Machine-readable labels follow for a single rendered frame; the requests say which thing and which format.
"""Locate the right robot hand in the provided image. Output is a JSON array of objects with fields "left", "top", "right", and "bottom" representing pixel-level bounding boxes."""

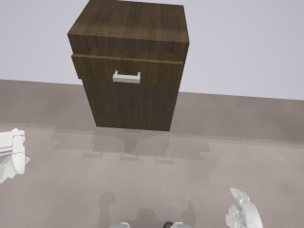
[{"left": 225, "top": 187, "right": 263, "bottom": 228}]

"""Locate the left robot hand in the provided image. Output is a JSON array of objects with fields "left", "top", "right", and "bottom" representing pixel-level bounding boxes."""
[{"left": 0, "top": 127, "right": 30, "bottom": 186}]

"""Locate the drawer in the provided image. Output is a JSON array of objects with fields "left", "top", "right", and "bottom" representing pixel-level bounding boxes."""
[{"left": 71, "top": 47, "right": 183, "bottom": 86}]

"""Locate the cabinet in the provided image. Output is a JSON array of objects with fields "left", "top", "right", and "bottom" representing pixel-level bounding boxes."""
[{"left": 67, "top": 0, "right": 190, "bottom": 132}]

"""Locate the handle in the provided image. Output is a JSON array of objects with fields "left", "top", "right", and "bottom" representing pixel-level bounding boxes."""
[{"left": 112, "top": 70, "right": 141, "bottom": 84}]

